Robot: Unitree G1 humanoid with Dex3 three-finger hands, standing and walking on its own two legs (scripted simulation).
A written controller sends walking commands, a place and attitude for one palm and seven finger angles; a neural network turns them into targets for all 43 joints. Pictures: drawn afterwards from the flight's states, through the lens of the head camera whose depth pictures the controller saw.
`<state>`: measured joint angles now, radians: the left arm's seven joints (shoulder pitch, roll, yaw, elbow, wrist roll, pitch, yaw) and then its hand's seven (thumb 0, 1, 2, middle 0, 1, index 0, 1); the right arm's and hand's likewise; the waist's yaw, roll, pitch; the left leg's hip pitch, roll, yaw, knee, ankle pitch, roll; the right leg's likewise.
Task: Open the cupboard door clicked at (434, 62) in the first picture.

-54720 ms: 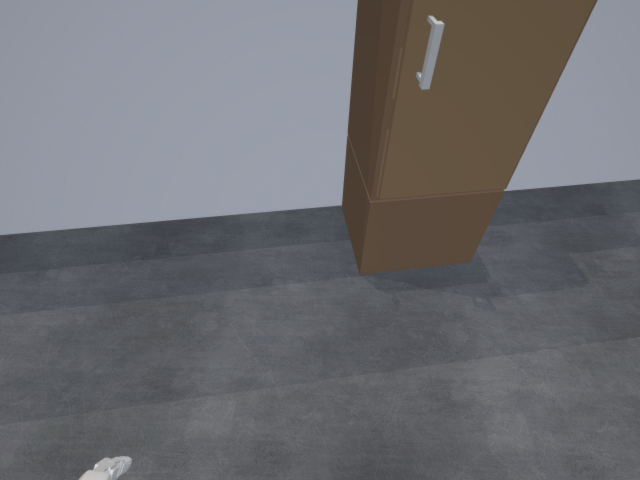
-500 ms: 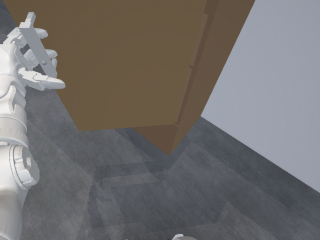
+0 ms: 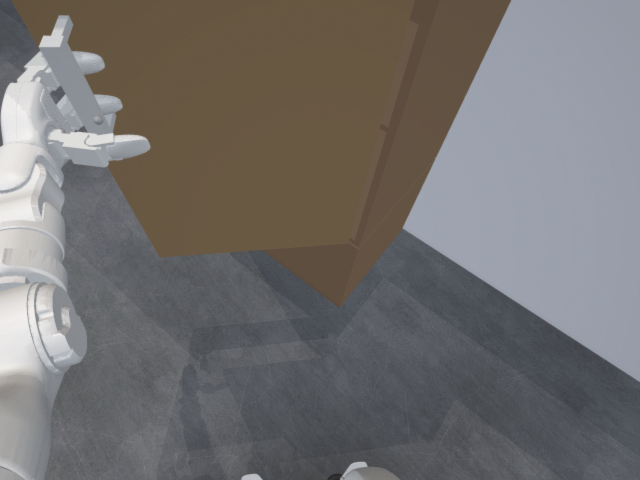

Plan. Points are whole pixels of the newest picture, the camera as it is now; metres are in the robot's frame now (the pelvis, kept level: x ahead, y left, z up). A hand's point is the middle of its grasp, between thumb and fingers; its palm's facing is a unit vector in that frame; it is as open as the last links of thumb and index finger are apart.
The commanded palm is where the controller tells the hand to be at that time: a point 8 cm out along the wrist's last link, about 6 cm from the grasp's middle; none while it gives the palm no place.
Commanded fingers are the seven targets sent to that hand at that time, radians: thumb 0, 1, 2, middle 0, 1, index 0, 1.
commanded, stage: close the thumb around the handle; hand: left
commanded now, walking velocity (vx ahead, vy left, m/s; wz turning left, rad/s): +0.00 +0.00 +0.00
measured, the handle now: (86, 88) +0.56 +0.23 +0.14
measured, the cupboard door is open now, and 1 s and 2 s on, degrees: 45 54 87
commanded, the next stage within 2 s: pull the door open along its arc in 0.46 s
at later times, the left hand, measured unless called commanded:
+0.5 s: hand (106, 114) +0.52 +0.21 +0.14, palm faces +0.01 -1.00 +0.01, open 5.2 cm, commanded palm +0.49 +0.26 +0.14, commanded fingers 0.00 0.90 0.90 -0.40 -1.35 -0.40 -1.35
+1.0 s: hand (108, 157) +0.45 +0.19 +0.14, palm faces -0.02 -1.00 +0.02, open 5.3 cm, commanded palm +0.39 +0.24 +0.14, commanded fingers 0.00 0.90 0.90 -0.40 -1.35 -0.40 -1.35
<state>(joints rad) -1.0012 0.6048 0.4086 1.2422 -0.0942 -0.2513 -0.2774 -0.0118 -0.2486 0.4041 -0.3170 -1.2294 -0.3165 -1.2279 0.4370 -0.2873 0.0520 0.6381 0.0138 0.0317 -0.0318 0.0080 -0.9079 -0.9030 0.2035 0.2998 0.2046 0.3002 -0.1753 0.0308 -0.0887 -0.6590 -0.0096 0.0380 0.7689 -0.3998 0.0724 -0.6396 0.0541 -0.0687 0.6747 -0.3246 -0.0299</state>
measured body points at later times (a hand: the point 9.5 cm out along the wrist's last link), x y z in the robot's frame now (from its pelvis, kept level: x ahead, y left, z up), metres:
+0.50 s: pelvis +0.00 -0.01 +0.00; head +0.10 +0.01 +0.44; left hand +0.51 +0.26 +0.14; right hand -0.02 -0.27 -0.10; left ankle -0.02 +0.06 -0.71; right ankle -0.01 -0.11 -0.71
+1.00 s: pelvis +0.02 +0.00 +0.01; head +0.06 +0.00 +0.46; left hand +0.45 +0.25 +0.14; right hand +0.05 -0.27 -0.10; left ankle -0.02 +0.07 -0.71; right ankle -0.01 -0.11 -0.71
